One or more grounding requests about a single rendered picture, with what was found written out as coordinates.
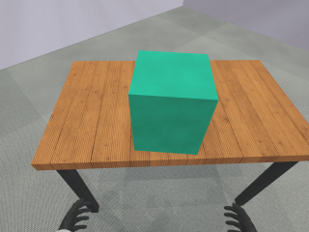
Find robot left hand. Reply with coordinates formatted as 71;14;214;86
58;197;92;232

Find table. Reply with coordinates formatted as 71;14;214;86
31;60;309;213

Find carton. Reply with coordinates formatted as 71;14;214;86
128;50;219;155

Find robot right hand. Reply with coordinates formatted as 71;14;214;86
224;203;257;232

